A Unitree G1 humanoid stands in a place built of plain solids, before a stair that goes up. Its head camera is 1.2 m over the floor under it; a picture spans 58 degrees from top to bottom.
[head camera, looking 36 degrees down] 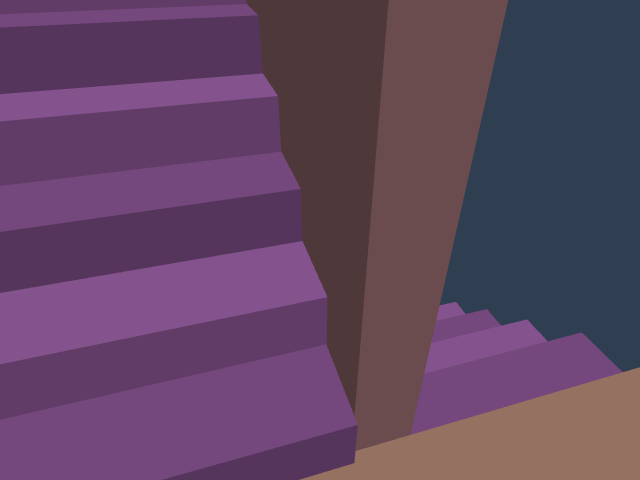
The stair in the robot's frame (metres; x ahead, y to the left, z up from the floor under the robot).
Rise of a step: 0.19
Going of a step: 0.28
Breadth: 0.97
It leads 16 degrees to the left of straight ahead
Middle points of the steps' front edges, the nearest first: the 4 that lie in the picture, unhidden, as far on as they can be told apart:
0.73 0.44 0.38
0.99 0.52 0.57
1.24 0.59 0.76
1.50 0.67 0.95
